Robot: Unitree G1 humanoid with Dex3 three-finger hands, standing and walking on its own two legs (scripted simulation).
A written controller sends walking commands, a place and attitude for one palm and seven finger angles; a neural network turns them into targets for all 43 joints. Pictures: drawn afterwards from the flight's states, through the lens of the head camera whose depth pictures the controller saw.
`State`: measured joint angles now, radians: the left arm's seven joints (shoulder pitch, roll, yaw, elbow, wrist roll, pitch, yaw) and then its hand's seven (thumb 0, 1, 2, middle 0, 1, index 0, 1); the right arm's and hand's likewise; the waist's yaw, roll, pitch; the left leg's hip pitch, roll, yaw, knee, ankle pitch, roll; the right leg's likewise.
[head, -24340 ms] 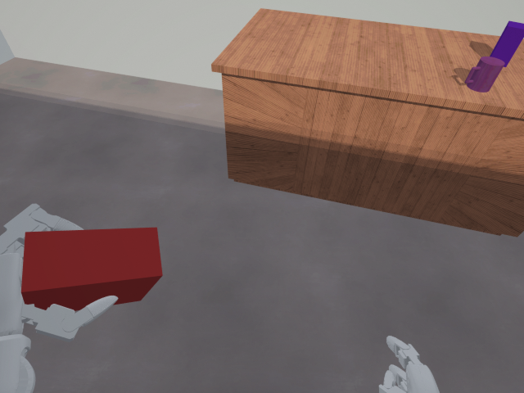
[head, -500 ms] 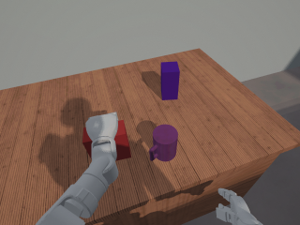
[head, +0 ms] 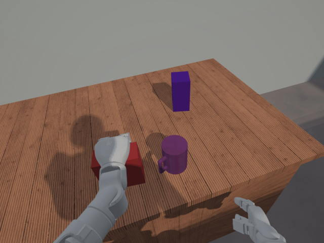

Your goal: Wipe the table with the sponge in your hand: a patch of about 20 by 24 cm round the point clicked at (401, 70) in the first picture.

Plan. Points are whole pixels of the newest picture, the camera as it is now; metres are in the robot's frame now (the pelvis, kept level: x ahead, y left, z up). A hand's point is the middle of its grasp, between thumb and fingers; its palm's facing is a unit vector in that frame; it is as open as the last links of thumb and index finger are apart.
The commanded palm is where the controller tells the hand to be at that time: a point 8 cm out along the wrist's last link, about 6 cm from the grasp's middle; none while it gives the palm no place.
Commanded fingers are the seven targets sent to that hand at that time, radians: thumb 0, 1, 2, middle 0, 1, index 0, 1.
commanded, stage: wipe back along the third lane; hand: left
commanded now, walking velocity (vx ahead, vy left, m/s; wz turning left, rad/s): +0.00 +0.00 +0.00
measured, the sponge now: (122, 171) +0.32 +0.17 -0.01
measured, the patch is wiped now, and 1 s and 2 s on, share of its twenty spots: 1.00 1.00 1.00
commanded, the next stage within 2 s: slide back across to the middle lane in 0.32 s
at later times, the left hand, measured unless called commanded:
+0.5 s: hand (118, 166) +0.30 +0.16 +0.04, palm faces +0.05 -0.10 -0.99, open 10.2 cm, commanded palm +0.25 +0.17 +0.08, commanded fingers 0.00 0.10 1.30 -1.20 -1.60 -1.20 -1.60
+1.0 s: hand (97, 176) +0.26 +0.21 +0.05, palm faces +0.04 -0.12 -0.99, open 10.2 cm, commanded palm +0.22 +0.21 +0.09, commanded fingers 0.00 0.10 1.30 -1.20 -1.60 -1.20 -1.60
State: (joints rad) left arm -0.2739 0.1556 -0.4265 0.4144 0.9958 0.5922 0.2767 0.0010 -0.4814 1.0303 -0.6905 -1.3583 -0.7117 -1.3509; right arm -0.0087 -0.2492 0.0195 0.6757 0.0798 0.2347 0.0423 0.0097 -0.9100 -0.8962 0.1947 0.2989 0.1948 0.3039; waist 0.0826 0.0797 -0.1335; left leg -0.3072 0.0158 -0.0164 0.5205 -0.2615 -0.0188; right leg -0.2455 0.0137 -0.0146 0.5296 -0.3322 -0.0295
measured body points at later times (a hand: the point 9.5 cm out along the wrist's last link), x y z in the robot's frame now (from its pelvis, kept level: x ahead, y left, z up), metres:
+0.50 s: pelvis +0.00 +0.00 +0.00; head -0.03 -0.04 +0.45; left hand +0.29 +0.17 +0.10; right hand +0.24 -0.21 -0.09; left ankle +0.00 +0.14 -0.73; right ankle -0.04 -0.10 -0.73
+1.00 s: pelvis +0.00 +0.00 +0.00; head -0.03 -0.04 +0.45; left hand +0.26 +0.21 +0.10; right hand +0.24 -0.20 -0.08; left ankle +0.00 +0.14 -0.73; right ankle -0.04 -0.10 -0.73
